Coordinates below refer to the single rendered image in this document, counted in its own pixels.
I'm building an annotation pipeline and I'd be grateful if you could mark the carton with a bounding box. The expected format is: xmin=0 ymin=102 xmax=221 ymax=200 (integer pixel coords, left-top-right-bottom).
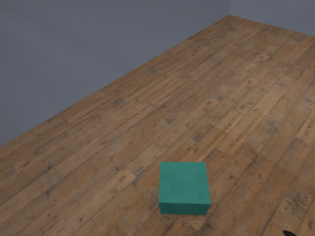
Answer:
xmin=158 ymin=161 xmax=211 ymax=215

